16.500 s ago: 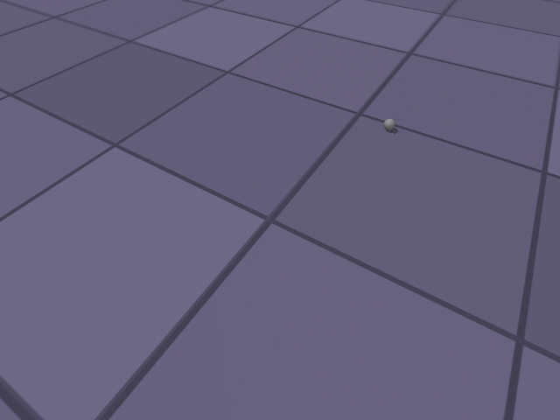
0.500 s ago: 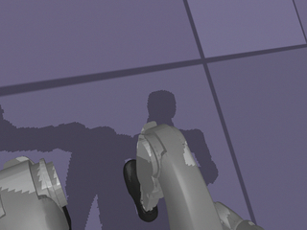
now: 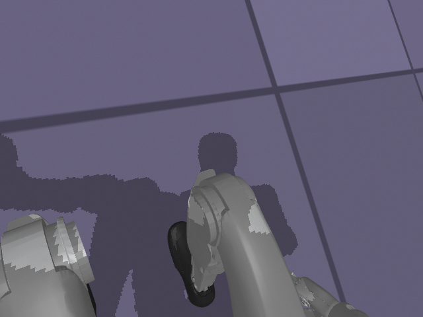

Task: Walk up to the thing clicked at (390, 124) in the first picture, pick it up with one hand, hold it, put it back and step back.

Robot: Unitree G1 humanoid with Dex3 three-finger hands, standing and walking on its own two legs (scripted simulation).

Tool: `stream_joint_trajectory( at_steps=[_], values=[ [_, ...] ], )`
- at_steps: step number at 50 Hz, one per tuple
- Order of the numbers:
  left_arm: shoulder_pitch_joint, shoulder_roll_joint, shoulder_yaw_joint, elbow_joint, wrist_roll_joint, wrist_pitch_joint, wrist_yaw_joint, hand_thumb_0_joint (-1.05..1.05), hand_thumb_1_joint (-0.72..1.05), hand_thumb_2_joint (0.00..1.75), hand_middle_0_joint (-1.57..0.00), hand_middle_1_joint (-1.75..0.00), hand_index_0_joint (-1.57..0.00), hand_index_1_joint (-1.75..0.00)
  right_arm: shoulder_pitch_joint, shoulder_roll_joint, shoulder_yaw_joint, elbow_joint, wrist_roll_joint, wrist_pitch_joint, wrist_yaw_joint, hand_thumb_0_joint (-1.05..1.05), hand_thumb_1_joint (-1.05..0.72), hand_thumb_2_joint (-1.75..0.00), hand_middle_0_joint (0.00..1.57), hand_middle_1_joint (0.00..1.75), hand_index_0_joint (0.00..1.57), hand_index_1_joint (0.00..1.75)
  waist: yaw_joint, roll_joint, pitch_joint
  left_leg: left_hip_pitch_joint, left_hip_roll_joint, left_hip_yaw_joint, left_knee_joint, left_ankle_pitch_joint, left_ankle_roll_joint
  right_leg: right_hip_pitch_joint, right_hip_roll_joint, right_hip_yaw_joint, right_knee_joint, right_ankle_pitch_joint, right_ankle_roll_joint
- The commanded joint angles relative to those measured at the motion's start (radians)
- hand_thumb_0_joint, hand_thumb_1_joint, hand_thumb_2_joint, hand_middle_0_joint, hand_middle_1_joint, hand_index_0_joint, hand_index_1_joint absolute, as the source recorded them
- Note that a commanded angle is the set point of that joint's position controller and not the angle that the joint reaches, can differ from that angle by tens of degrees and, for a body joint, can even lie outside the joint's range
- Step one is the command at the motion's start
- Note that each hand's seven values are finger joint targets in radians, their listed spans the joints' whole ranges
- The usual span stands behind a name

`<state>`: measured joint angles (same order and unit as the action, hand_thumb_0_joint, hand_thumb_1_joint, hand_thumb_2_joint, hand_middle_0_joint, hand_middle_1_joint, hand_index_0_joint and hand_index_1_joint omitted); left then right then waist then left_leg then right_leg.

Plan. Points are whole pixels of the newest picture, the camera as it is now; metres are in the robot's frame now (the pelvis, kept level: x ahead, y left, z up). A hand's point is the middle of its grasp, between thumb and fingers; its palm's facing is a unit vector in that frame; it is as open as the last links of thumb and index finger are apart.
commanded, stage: close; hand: left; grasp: from above
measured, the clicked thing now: out of the picture +0.42 +0.34 -0.26
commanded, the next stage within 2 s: settle in 0.40 s
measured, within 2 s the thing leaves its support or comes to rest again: leaves its support in 0.74 s
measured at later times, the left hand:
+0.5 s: hand out of the picture +0.40 +0.34 -0.25, palm faces -0.44 -0.19 -0.88, open 8.6 cm
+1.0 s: hand out of the picture +0.40 +0.36 -0.19, palm faces -0.35 -0.13 -0.93, open 8.6 cm
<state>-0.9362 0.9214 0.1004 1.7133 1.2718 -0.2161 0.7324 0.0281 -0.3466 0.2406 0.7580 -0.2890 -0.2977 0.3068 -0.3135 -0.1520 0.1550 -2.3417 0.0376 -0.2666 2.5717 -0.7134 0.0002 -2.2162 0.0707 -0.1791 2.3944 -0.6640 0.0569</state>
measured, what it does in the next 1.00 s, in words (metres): stands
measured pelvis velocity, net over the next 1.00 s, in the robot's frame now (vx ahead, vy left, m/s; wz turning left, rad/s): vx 0.01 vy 0.00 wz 0.04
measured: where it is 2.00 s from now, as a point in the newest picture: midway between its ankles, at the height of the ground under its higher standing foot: (145, 304)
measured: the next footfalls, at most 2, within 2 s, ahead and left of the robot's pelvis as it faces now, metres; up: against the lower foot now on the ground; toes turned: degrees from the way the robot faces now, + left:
none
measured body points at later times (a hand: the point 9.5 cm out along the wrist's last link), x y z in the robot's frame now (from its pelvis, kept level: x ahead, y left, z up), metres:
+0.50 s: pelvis +0.00 +0.00 +0.00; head +0.27 +0.12 +0.34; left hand +0.42 +0.35 -0.20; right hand +0.08 -0.26 -0.07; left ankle +0.07 +0.13 -0.26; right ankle +0.12 -0.12 -0.26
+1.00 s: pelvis +0.01 +0.00 +0.01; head +0.23 +0.12 +0.37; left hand +0.42 +0.36 -0.14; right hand +0.12 -0.26 -0.08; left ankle +0.07 +0.13 -0.26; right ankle +0.12 -0.12 -0.26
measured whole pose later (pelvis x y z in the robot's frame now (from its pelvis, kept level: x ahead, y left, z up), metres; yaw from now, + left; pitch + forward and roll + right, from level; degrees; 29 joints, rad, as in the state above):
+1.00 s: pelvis +0.01 +0.00 +0.01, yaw +2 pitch +30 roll -12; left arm -0.85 0.81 0.12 1.46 1.23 -0.19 0.56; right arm 0.07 -0.32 0.13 0.76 -0.22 -0.22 0.30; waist -0.24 -0.05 0.01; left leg -2.36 0.02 -0.23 2.53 -0.72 -0.01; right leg -2.24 0.04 -0.15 2.39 -0.70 0.04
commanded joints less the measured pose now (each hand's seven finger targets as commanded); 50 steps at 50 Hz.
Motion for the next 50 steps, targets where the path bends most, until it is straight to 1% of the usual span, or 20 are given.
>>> stream_joint_trajectory(
  at_steps=[1,2,4,8,10,12,14,17,22,27,29,30,33,35,36,37,40,44,45,50],
  values=[
    [-0.219,0.252,0.038,-0.04,-0.04,0.028,0.015,0.0,0.25,0.4,-0.58,-0.64,-0.64,-0.58,0.159,-0.334,-0.087,-0.004,0.019,-0.022,-0.002,0.0,-0.89,-0.9,0.2,0.3,0.2,0.3,-0.045,0.525,-0.61,0.5,0.024,0.086,-0.278,0.189,-0.007,0.278,0.023,-0.099,-0.173,0.228,-0.075],
    [-0.201,0.276,0.072,-0.047,-0.041,0.029,0.009,0.0,0.27,0.4,-0.6,-0.64,-0.65,-0.58,0.178,-0.34,-0.094,0.0,0.019,-0.017,-0.002,0.0,-0.88,-0.9,0.2,0.3,0.2,0.3,-0.036,0.523,-0.625,0.501,0.023,0.085,-0.281,0.203,-0.006,0.293,0.027,-0.098,-0.175,0.237,-0.076],
    [-0.231,0.226,0.034,-0.039,-0.051,0.024,-0.02,0.0,0.32,0.39,-0.64,-0.63,-0.69,-0.57,0.164,-0.325,-0.084,-0.008,0.02,-0.024,-0.001,0.0,-0.89,-0.9,0.2,0.3,0.2,0.3,-0.051,0.517,-0.586,0.469,0.018,0.098,-0.266,0.171,-0.001,0.277,0.02,-0.093,-0.176,0.212,-0.075],
    [-0.185,0.285,0.079,-0.047,-0.045,0.007,-0.048,0.0,0.37,0.4,-0.67,-0.64,-0.73,-0.58,0.182,-0.326,-0.081,-0.015,0.023,-0.013,-0.004,0.0,-0.89,-0.9,0.2,0.3,0.2,0.3,-0.03,0.497,-0.623,0.462,0.015,0.102,-0.27,0.198,0.003,0.324,0.026,-0.093,-0.193,0.229,-0.073],
    [-0.172,0.246,0.059,-0.025,-0.046,-0.005,-0.063,0.0,0.42,0.39,-0.71,-0.63,-0.77,-0.57,0.195,-0.316,-0.075,-0.012,0.018,-0.01,-0.001,0.0,-0.89,-0.9,0.2,0.3,0.2,0.3,-0.047,0.465,-0.58,0.439,0.01,0.108,-0.264,0.193,0.008,0.318,0.022,-0.092,-0.192,0.227,-0.07],
    [-0.151,0.258,0.062,-0.024,-0.047,-0.021,-0.069,0.0,0.48,0.46,-0.76,-0.66,-0.82,-0.6,0.183,-0.315,-0.071,-0.016,0.021,-0.006,-0.004,0.0,-0.89,-0.9,0.2,0.3,0.2,0.3,-0.031,0.456,-0.592,0.451,0.013,0.103,-0.263,0.2,0.007,0.322,0.025,-0.094,-0.189,0.229,-0.07],
    [-0.136,0.286,0.087,-0.045,-0.051,-0.038,-0.063,0.0,0.53,0.44,-0.79,-0.66,-0.85,-0.6,0.191,-0.326,-0.075,-0.026,0.02,0.006,-0.009,0.0,-0.89,-0.9,0.2,0.3,0.2,0.3,-0.018,0.478,-0.635,0.477,0.013,0.098,-0.277,0.231,0.003,0.352,0.025,-0.097,-0.188,0.248,-0.073],
    [-0.158,0.262,0.055,-0.041,-0.04,-0.046,-0.072,0.0,0.56,0.44,-0.82,-0.64,-0.87,-0.59,0.198,-0.307,-0.064,-0.024,0.015,0.014,-0.007,0.0,-0.89,-0.9,0.2,0.3,0.2,0.3,-0.043,0.461,-0.638,0.466,0.016,0.113,-0.244,0.248,0.011,0.371,0.031,-0.088,-0.191,0.28,-0.066],
    [-0.157,0.299,0.097,-0.076,-0.048,-0.065,-0.054,0.0,0.64,0.48,-0.89,-0.63,-0.94,-0.57,0.202,-0.325,-0.074,-0.022,0.011,0.028,-0.024,0.0,-0.89,-0.9,0.2,0.3,0.2,0.3,-0.018,0.496,-0.669,0.476,0.016,0.105,-0.265,0.231,0.004,0.361,0.031,-0.098,-0.193,0.251,-0.074],
    [-0.179,0.3,0.084,-0.084,-0.025,-0.075,-0.045,0.0,0.61,0.53,-0.91,-0.66,-0.97,-0.6,0.195,-0.324,-0.076,-0.023,0.005,0.046,-0.037,0.0,-0.9,-0.9,0.2,0.3,0.2,0.3,-0.027,0.479,-0.641,0.447,0.016,0.107,-0.262,0.187,0.009,0.345,0.033,-0.095,-0.203,0.217,-0.073],
    [-0.19,0.268,0.052,-0.091,-0.019,-0.077,-0.049,0.0,0.62,0.53,-0.92,-0.64,-0.97,-0.59,0.185,-0.321,-0.081,-0.026,0.006,0.041,-0.036,0.0,-0.9,-0.9,0.2,0.3,0.2,0.3,-0.035,0.478,-0.616,0.448,0.015,0.105,-0.269,0.159,0.007,0.311,0.03,-0.099,-0.197,0.189,-0.075],
    [-0.18,0.303,0.074,-0.091,-0.014,-0.074,-0.043,0.0,0.62,0.55,-0.93,-0.65,-0.98,-0.6,0.19,-0.323,-0.084,-0.016,0.007,0.044,-0.04,0.0,-0.9,-0.9,0.2,0.3,0.2,0.3,-0.029,0.479,-0.62,0.45,0.018,0.107,-0.268,0.158,0.007,0.322,0.033,-0.094,-0.201,0.19,-0.075],
    [-0.205,0.272,0.061,-0.152,-0.019,-0.065,-0.046,0.0,0.67,0.56,-0.97,-0.65,-1.02,-0.6,0.184,-0.308,-0.094,-0.024,0.013,0.041,-0.045,0.0,-0.9,-0.9,0.2,0.3,0.2,0.3,-0.011,0.524,-0.672,0.48,0.014,0.119,-0.271,0.172,0.003,0.332,0.03,-0.082,-0.203,0.205,-0.079],
    [-0.23,0.295,0.08,-0.262,-0.017,-0.067,-0.044,0.0,0.66,0.57,-0.97,-0.63,-1.02,-0.59,0.188,-0.307,-0.1,-0.022,0.014,0.038,-0.04,0.0,-0.9,-0.9,0.2,0.3,0.2,0.3,0.007,0.588,-0.748,0.534,0.013,0.114,-0.274,0.231,-0.005,0.328,0.025,-0.092,-0.184,0.252,-0.081],
    [-0.156,0.308,0.114,-0.204,-0.016,-0.055,-0.041,0.0,0.66,0.58,-0.97,-0.65,-1.01,-0.6,0.197,-0.314,-0.109,-0.014,0.016,0.042,-0.039,0.0,-0.9,-0.9,0.2,0.3,0.2,0.3,0.013,0.58,-0.744,0.542,0.013,0.111,-0.282,0.236,-0.007,0.325,0.025,-0.096,-0.175,0.254,-0.083],
    [-0.169,0.27,0.084,-0.207,-0.009,-0.05,-0.049,0.0,0.69,0.59,-1.0,-0.64,-1.04,-0.6,0.191,-0.307,-0.117,-0.018,0.02,0.04,-0.035,0.0,-0.9,-0.9,0.2,0.3,0.2,0.3,0.004,0.576,-0.708,0.524,0.012,0.117,-0.277,0.23,-0.007,0.289,0.022,-0.096,-0.167,0.251,-0.081],
    [-0.198,0.259,0.099,-0.325,-0.021,-0.037,-0.053,0.0,0.7,0.58,-1.0,-0.64,-1.04,-0.6,0.191,-0.295,-0.14,-0.012,0.032,0.044,-0.027,0.0,-0.9,-0.9,0.2,0.3,0.2,0.3,0.035,0.66,-0.781,0.585,0.01,0.123,-0.301,0.277,-0.019,0.287,0.019,-0.09,-0.165,0.286,-0.088],
    [-0.186,0.212,0.086,-0.362,-0.038,-0.001,-0.088,0.0,0.72,0.59,-1.01,-0.65,-1.05,-0.61,0.207,-0.282,-0.173,-0.002,0.055,0.052,-0.014,0.0,-0.9,-0.9,0.2,0.3,0.2,0.3,0.05,0.64,-0.79,0.559,0.004,0.143,-0.307,0.276,-0.012,0.263,0.014,-0.073,-0.174,0.286,-0.089],
    [-0.164,0.18,0.075,-0.387,-0.044,0.009,-0.102,0.0,0.72,0.6,-1.01,-0.66,-1.06,-0.61,0.211,-0.275,-0.184,-0.002,0.065,0.059,-0.013,0.0,-0.9,-0.9,0.2,0.3,0.2,0.3,0.073,0.655,-0.82,0.573,0.001,0.15,-0.323,0.285,-0.012,0.269,0.014,-0.065,-0.184,0.287,-0.093],
    [-0.179,0.064,0.001,-0.383,-0.087,0.052,-0.184,0.0,0.71,0.56,-1.01,-0.66,-1.05,-0.62,0.23,-0.254,-0.218,-0.001,0.105,0.088,-0.017,0.0,-0.9,-0.9,0.2,0.3,0.2,0.3,0.071,0.558,-0.802,0.514,-0.005,0.162,-0.35,0.222,0.007,0.239,0.009,-0.042,-0.232,0.239,-0.092]
  ],
)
